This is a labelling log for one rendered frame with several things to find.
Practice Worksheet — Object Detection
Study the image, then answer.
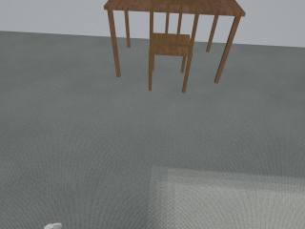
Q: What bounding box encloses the chair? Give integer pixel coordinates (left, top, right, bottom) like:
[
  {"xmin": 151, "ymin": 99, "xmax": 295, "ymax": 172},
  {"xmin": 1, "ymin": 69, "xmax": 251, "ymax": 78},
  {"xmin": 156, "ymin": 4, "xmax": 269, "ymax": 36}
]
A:
[{"xmin": 148, "ymin": 0, "xmax": 202, "ymax": 94}]

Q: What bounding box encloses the table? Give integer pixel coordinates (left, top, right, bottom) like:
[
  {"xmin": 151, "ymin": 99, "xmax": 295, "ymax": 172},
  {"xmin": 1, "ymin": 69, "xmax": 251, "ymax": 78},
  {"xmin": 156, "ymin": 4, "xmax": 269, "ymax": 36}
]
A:
[{"xmin": 104, "ymin": 0, "xmax": 246, "ymax": 84}]

